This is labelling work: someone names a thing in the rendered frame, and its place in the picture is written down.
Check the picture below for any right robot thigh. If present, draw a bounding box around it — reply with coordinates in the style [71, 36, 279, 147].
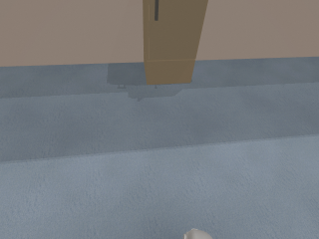
[182, 229, 212, 239]

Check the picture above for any cupboard door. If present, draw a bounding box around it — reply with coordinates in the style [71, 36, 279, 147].
[149, 0, 206, 60]

